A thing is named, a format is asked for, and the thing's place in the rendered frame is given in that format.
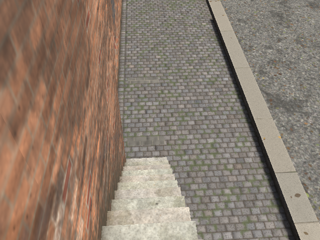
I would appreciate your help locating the stairs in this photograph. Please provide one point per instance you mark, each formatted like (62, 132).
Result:
(148, 204)

